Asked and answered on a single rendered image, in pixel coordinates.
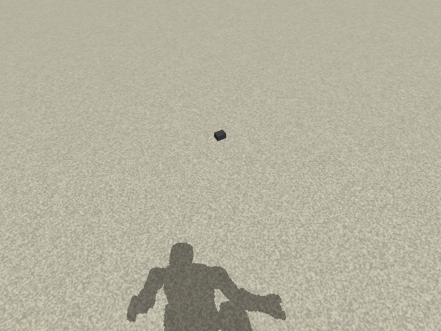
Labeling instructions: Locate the small box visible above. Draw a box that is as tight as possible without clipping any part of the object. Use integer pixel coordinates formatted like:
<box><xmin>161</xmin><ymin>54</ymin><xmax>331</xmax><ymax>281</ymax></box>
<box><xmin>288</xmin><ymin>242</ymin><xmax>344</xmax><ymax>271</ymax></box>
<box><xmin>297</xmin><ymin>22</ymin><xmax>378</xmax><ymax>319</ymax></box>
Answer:
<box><xmin>214</xmin><ymin>130</ymin><xmax>226</xmax><ymax>141</ymax></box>

